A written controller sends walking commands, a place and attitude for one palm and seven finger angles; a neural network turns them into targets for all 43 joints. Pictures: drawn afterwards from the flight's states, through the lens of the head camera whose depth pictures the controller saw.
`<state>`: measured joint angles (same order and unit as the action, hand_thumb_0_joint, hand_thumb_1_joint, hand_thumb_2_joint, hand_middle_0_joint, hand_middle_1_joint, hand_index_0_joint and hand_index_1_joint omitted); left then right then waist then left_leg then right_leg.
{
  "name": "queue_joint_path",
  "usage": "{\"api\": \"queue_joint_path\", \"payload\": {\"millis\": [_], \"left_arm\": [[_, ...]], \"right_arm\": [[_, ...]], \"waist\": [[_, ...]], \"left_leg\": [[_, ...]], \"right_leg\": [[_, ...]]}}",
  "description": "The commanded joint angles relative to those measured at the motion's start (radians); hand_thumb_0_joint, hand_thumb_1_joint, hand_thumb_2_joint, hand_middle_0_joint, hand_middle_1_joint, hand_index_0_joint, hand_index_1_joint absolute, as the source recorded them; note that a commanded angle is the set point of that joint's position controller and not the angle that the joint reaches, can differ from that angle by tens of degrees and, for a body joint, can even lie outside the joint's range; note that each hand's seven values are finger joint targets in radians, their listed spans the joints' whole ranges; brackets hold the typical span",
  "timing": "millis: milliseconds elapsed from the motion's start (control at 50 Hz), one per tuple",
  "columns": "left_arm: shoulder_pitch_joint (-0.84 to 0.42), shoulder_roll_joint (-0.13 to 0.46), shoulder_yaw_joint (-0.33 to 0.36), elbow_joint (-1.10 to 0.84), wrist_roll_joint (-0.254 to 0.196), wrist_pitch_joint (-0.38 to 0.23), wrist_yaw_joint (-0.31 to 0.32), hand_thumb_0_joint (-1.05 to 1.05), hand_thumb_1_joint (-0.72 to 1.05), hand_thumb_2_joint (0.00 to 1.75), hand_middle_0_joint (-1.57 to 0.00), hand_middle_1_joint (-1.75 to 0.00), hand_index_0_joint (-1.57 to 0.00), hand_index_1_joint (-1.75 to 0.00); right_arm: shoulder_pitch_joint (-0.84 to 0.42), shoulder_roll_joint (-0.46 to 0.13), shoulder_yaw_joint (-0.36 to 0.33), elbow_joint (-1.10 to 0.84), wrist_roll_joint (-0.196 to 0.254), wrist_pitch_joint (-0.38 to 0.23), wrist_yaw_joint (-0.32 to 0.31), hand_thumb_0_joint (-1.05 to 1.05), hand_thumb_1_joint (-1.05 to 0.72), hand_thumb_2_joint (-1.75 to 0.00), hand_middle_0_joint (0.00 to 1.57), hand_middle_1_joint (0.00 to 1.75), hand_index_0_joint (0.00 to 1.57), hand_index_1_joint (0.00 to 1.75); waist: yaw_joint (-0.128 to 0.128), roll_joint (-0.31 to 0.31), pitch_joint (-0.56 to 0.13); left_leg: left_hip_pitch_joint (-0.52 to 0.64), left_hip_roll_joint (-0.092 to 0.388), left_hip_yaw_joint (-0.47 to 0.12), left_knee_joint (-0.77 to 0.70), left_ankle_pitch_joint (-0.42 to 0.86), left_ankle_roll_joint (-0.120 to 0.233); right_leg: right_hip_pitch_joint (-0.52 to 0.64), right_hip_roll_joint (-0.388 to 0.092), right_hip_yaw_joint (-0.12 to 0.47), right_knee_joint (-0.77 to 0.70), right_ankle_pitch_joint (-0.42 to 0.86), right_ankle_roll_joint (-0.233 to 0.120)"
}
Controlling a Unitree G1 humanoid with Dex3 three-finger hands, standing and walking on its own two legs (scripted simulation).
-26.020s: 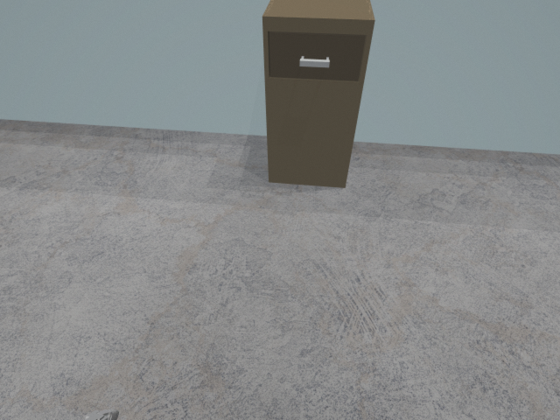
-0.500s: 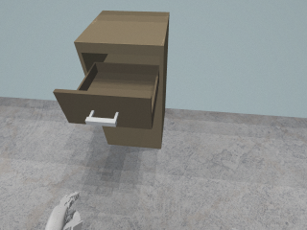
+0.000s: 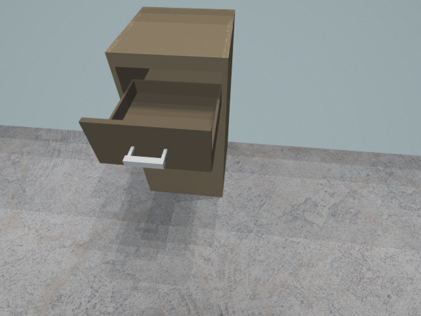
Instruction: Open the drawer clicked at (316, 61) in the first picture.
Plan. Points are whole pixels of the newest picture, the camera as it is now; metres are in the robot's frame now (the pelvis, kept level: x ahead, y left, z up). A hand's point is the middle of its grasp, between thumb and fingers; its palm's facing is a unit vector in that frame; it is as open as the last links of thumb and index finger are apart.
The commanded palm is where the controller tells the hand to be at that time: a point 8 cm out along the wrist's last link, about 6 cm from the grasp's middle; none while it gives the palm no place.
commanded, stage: let the arm hang, fingers relaxed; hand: left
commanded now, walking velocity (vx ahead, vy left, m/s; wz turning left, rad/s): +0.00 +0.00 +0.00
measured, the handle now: (146, 156) +0.54 +0.23 -0.08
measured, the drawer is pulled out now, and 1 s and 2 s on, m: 0.30 0.30 0.30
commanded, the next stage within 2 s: look to check the result in 0.40 s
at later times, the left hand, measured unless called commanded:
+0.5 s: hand out of the picture -0.03 +0.15 -0.18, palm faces +0.05 -0.99 -0.16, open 7.3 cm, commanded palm none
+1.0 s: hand out of the picture -0.02 +0.15 -0.18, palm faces +0.06 -0.98 -0.17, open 7.4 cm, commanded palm none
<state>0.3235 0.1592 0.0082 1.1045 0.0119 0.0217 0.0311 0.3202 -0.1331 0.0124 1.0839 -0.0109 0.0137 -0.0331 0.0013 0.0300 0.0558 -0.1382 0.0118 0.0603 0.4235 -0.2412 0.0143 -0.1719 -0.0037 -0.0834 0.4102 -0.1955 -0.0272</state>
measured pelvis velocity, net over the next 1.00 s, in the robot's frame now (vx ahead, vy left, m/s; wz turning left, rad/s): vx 0.01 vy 0.00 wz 0.00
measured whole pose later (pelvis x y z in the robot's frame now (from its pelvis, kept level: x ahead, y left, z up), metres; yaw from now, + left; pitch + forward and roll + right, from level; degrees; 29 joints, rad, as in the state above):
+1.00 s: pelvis +0.01 +0.00 +0.00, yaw +0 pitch -2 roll +0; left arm 0.31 0.09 0.02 1.15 0.01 0.00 0.04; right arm 0.32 -0.09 0.00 1.13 -0.01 0.00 -0.05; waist 0.00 0.01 0.05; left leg -0.14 0.01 0.06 0.41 -0.24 0.01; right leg -0.18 -0.01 -0.08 0.42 -0.21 -0.03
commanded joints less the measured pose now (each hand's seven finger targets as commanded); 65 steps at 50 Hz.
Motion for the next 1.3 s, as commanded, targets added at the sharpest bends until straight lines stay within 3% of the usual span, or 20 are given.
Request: {"api": "queue_joint_path", "payload": {"millis": [0,200,240,280,400,640,920,1040,1280], "left_arm": [[0.049,0.084,0.013,-0.009,0.000,-0.021,0.006,0.00,0.90,0.90,-0.20,-0.30,-0.20,-0.30],[0.067,0.048,0.020,0.011,0.003,-0.022,0.009,0.00,0.90,0.90,-0.20,-0.30,-0.20,-0.30],[0.074,0.044,0.021,0.013,0.002,-0.025,0.009,0.00,0.90,0.90,-0.20,-0.30,-0.20,-0.30],[0.076,0.038,0.023,0.016,0.002,-0.027,0.010,0.00,0.90,0.90,-0.20,-0.30,-0.20,-0.30],[0.084,0.027,0.021,0.024,0.002,-0.028,0.011,0.00,0.90,0.90,-0.20,-0.30,-0.20,-0.30],[0.089,0.022,0.022,0.029,0.000,-0.032,0.012,0.00,0.90,0.90,-0.20,-0.30,-0.20,-0.30],[0.073,0.022,0.023,0.033,0.002,-0.031,0.012,0.00,0.90,0.90,-0.20,-0.30,-0.20,-0.30],[0.068,0.025,0.025,0.030,0.001,-0.034,0.012,0.00,0.90,0.90,-0.20,-0.30,-0.20,-0.30],[0.060,0.029,0.026,0.031,0.000,-0.035,0.012,0.00,0.90,0.90,-0.20,-0.30,-0.20,-0.30]], "right_arm": [[0.084,-0.076,-0.021,0.000,-0.002,-0.010,-0.003,0.00,-0.90,-0.90,0.20,0.30,0.20,0.30],[0.117,-0.045,-0.025,0.022,-0.004,-0.017,-0.009,0.00,-0.90,-0.90,0.20,0.30,0.20,0.30],[0.121,-0.039,-0.023,0.024,-0.004,-0.021,-0.010,0.00,-0.90,-0.90,0.20,0.30,0.20,0.30],[0.128,-0.032,-0.025,0.025,-0.003,-0.022,-0.011,0.00,-0.90,-0.90,0.20,0.30,0.20,0.30],[0.134,-0.024,-0.025,0.033,-0.003,-0.018,-0.013,0.00,-0.90,-0.90,0.20,0.30,0.20,0.30],[0.128,-0.025,-0.026,0.034,-0.003,-0.022,-0.015,0.00,-0.90,-0.90,0.20,0.30,0.20,0.30],[0.107,-0.029,-0.026,0.040,-0.003,-0.020,-0.015,0.00,-0.90,-0.90,0.20,0.30,0.20,0.30],[0.102,-0.033,-0.026,0.038,-0.002,-0.022,-0.016,0.00,-0.90,-0.90,0.20,0.30,0.20,0.30],[0.098,-0.028,-0.028,0.046,-0.003,-0.017,-0.016,0.00,-0.90,-0.90,0.20,0.30,0.20,0.30]], "waist": [[-0.002,-0.039,0.078],[0.000,-0.018,0.084],[0.001,-0.003,0.068],[0.000,-0.027,0.061],[-0.002,-0.014,0.088],[-0.005,-0.019,0.050],[-0.005,-0.016,0.080],[-0.005,-0.040,0.049],[-0.004,-0.026,0.062]], "left_leg": [[-0.078,0.081,-0.096,-0.108,0.007,0.031],[-0.119,0.083,-0.112,-0.130,-0.047,0.036],[-0.113,0.080,-0.106,-0.121,-0.005,0.035],[-0.104,0.085,-0.108,-0.117,0.014,0.037],[-0.107,0.078,-0.101,-0.109,0.018,0.033],[-0.071,0.082,-0.098,-0.095,0.083,0.032],[-0.070,0.083,-0.093,-0.106,0.077,0.028],[-0.050,0.085,-0.091,-0.099,0.103,0.028],[-0.045,0.084,-0.080,-0.092,0.102,0.022]], "right_leg": [[-0.044,-0.096,0.118,-0.114,-0.082,-0.024],[-0.045,-0.084,0.110,-0.086,-0.076,-0.024],[-0.032,-0.089,0.110,-0.080,-0.044,-0.026],[-0.032,-0.089,0.103,-0.077,-0.034,-0.025],[-0.048,-0.093,0.105,-0.086,-0.042,-0.027],[-0.032,-0.093,0.101,-0.076,0.017,-0.025],[-0.041,-0.092,0.097,-0.083,0.009,-0.022],[-0.023,-0.093,0.100,-0.081,0.034,-0.023],[-0.029,-0.095,0.102,-0.095,0.033,-0.025]]}}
